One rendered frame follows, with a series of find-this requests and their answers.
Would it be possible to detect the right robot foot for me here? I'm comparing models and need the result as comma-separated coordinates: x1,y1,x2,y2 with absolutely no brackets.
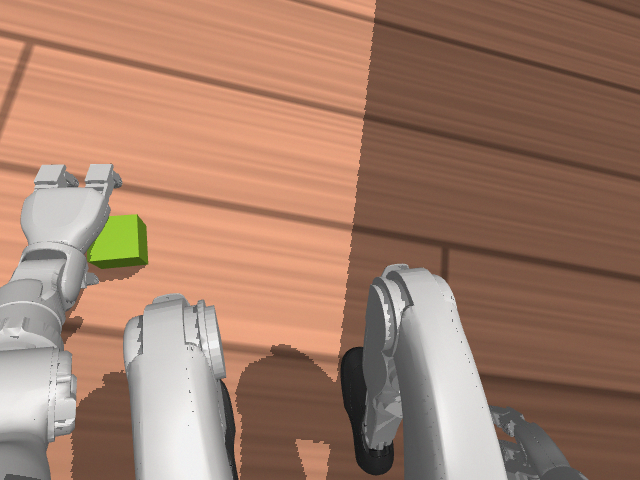
340,347,394,475

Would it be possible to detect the left robot foot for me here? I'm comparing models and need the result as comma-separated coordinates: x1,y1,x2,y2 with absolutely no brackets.
220,379,239,480

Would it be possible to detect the left robot arm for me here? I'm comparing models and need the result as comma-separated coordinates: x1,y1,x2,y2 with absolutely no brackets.
0,242,87,480

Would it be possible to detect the right robot hand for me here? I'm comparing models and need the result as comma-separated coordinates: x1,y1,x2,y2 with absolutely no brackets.
488,405,571,480

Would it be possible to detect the small box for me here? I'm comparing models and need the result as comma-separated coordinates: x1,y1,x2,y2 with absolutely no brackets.
87,214,148,269

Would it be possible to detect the left robot hand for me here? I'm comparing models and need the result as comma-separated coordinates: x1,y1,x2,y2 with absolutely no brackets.
20,164,122,289

